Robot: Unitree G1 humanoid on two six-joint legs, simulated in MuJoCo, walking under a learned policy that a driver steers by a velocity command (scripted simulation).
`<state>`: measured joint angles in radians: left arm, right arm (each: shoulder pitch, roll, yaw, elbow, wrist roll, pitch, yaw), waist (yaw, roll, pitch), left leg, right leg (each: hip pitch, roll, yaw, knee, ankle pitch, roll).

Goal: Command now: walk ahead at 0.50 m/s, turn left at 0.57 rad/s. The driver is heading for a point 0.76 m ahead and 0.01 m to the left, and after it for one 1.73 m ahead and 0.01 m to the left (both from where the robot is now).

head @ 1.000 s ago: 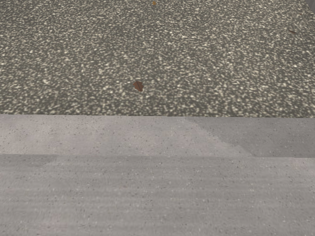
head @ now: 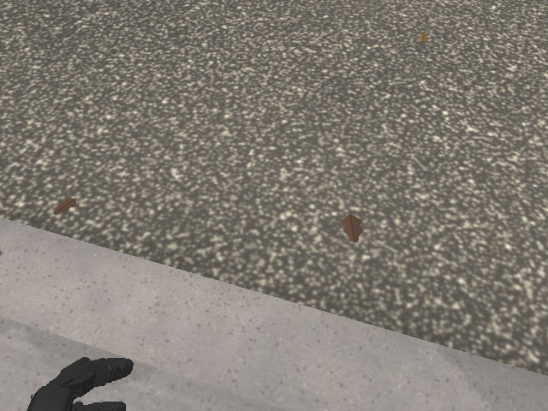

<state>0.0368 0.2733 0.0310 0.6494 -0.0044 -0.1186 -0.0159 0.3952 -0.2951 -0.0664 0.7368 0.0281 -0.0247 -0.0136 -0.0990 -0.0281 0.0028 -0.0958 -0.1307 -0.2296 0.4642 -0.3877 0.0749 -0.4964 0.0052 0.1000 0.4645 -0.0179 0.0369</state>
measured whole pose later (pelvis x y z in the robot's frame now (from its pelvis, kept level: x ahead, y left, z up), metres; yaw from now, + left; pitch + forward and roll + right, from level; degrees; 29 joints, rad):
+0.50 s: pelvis +0.26 +0.03 -0.01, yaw +16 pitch +2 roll -2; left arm 0.37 0.31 0.07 0.87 -0.03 -0.06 -0.01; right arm 0.06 -0.26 -0.04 0.59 0.02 -0.03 0.05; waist 0.09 0.03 0.04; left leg -0.54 0.04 0.00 0.57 -0.11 0.07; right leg 0.09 -0.04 -0.17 0.30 -0.40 0.05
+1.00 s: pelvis +0.53 +0.10 -0.01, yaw +4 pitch +1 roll +2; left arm 0.11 0.26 0.05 0.72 -0.02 -0.03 -0.06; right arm 0.34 -0.28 -0.08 0.82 0.01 -0.07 -0.01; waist -0.06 -0.03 0.02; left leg 0.08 -0.01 0.24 0.33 -0.42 0.00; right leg -0.59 -0.04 -0.04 0.71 -0.07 -0.07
